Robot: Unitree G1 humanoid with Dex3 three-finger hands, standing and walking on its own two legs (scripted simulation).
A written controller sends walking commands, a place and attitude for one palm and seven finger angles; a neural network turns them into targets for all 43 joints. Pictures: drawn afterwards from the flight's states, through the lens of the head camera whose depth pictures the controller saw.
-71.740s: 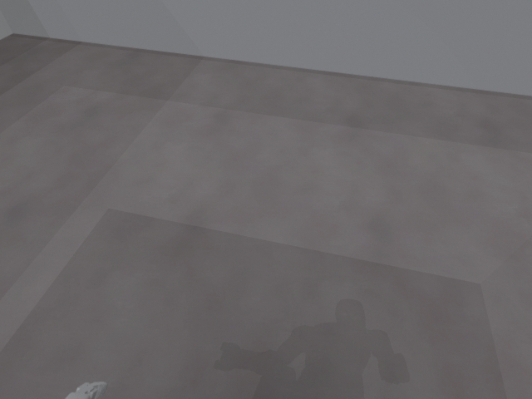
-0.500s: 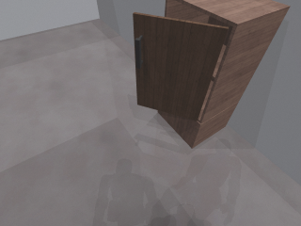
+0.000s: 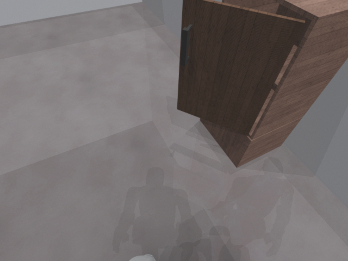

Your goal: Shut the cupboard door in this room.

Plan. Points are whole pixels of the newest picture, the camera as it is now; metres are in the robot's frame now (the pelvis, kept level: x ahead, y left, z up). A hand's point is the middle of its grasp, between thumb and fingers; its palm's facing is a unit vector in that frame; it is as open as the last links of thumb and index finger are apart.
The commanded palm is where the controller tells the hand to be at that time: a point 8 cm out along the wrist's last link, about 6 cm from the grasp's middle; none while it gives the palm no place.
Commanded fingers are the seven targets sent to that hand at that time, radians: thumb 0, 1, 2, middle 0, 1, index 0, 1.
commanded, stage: walk to a spot facing it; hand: left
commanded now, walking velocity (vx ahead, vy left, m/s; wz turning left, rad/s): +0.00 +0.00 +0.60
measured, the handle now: (186, 45) +0.89 -0.02 +0.01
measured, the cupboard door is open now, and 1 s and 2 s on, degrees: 36 36 36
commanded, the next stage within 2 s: turn to face it in 1.58 s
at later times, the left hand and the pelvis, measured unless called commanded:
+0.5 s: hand out of the picture +0.07 +0.21 -0.14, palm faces +0.28 -0.90 -0.33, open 7.4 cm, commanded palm none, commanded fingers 0.00 0.90 0.90 -0.20 -0.30 -0.20 -0.30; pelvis +0.01 -0.04 +0.00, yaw +18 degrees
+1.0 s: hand out of the picture -0.09 +0.15 -0.17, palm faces +0.63 -0.72 -0.28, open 7.4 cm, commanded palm none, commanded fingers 0.00 0.90 0.90 -0.20 -0.30 -0.20 -0.30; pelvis +0.01 -0.04 +0.00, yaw +39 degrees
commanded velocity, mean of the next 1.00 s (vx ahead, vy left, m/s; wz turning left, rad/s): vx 0.01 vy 0.00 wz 0.60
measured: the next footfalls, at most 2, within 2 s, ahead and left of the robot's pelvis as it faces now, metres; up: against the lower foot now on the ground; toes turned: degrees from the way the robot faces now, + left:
right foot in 0.48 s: +0.07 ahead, -0.16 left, +0.00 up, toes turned +20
left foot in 0.86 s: -0.01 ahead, +0.08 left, +0.00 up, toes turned +38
